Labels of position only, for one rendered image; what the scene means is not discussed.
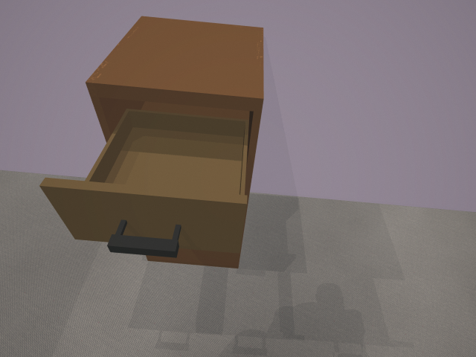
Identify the cabinet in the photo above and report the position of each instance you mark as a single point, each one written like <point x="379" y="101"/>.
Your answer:
<point x="185" y="67"/>

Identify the drawer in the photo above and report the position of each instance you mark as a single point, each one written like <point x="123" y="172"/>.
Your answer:
<point x="159" y="170"/>

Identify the handle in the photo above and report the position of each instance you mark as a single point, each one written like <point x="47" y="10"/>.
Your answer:
<point x="120" y="243"/>

